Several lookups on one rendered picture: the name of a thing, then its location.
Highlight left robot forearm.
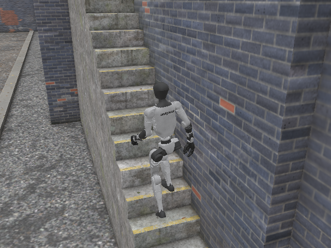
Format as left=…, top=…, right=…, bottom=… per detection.
left=133, top=130, right=147, bottom=142

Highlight robot right upper arm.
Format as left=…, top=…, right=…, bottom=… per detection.
left=172, top=101, right=190, bottom=127

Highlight right robot hand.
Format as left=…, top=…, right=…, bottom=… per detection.
left=183, top=142, right=195, bottom=157

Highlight robot left upper arm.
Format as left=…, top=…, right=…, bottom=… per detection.
left=144, top=107, right=155, bottom=137

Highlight right robot forearm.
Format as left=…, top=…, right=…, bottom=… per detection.
left=185, top=123, right=194, bottom=143

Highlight left robot hand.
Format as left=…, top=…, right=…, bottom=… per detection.
left=131, top=135, right=142, bottom=145

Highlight robot torso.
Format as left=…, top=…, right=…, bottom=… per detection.
left=152, top=102, right=176, bottom=156

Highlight robot right shin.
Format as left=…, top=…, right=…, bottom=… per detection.
left=160, top=155, right=172, bottom=186

